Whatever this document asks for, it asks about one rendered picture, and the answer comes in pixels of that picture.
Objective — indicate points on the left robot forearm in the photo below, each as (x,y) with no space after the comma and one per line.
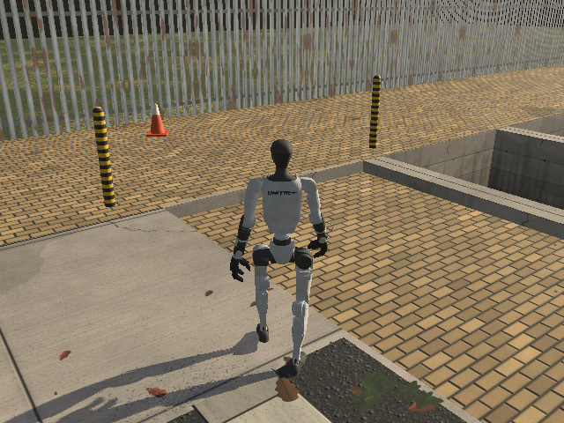
(241,240)

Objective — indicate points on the left robot upper arm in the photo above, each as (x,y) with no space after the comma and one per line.
(254,186)

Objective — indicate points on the robot thigh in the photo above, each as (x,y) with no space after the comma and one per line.
(303,267)
(261,257)

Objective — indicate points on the right robot upper arm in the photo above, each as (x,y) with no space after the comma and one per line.
(309,186)

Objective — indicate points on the robot right hand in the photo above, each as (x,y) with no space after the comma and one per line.
(315,245)

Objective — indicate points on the robot left hand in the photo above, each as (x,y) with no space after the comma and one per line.
(235,268)

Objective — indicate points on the robot left thigh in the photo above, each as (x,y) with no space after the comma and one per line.
(261,257)

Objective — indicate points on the robot right thigh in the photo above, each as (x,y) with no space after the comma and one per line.
(303,267)

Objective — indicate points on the right robot forearm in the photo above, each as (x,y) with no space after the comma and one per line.
(320,231)

